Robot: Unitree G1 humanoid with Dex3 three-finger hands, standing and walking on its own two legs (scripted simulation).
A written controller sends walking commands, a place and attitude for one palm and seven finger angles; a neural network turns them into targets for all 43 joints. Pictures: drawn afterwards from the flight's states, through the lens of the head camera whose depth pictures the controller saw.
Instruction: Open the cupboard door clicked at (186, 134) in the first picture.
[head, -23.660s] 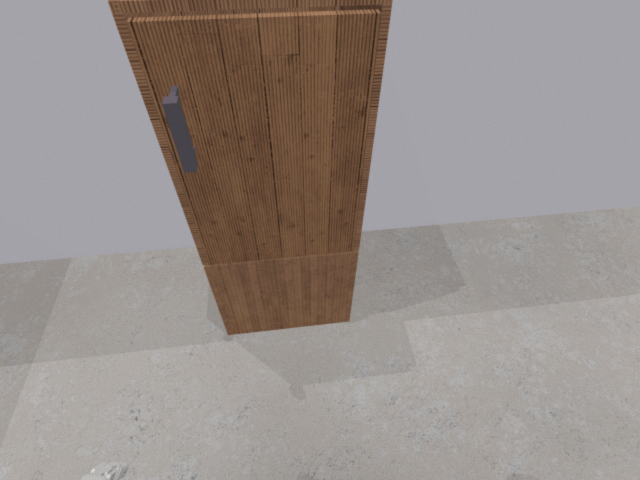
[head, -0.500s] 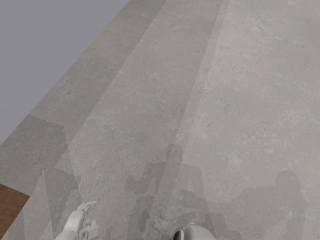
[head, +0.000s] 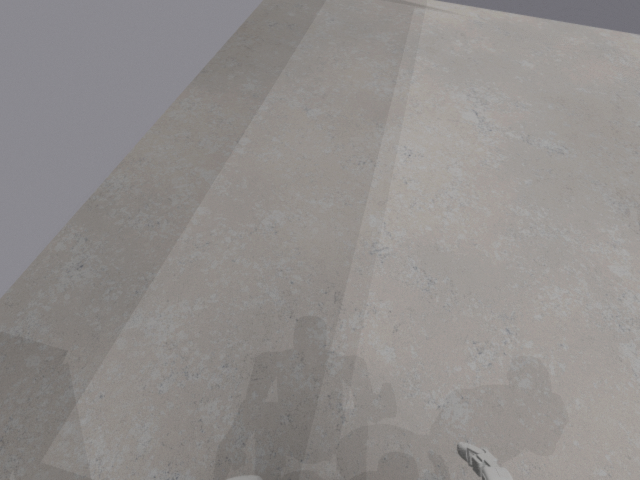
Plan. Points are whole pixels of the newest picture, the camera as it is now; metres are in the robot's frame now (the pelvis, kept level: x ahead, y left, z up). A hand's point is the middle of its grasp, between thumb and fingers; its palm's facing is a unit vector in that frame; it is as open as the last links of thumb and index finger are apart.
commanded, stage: walk to a spot facing it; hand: left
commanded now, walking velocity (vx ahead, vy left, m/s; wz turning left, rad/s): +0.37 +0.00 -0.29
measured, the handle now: out of the picture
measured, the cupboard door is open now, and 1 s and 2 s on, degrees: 44 44 44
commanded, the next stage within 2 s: turn to face it in 0.56 s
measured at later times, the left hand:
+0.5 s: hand (278, 334) +0.35 +0.10 -0.15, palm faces -0.10 -0.97 -0.21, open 7.3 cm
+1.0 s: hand (284, 259) +0.52 +0.12 -0.17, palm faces +0.09 -0.98 -0.18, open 7.4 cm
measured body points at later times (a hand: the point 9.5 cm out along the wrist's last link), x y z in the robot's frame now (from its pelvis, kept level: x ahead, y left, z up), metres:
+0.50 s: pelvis +0.25 -0.07 +0.01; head +0.28 -0.08 +0.46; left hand +0.36 +0.15 -0.14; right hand +0.16 -0.29 -0.15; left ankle +0.22 +0.08 -0.65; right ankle +0.23 -0.15 -0.73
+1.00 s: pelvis +0.45 -0.07 +0.00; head +0.49 -0.06 +0.45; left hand +0.51 +0.17 -0.15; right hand +0.52 -0.30 -0.15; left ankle +0.51 +0.03 -0.73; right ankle +0.44 -0.22 -0.67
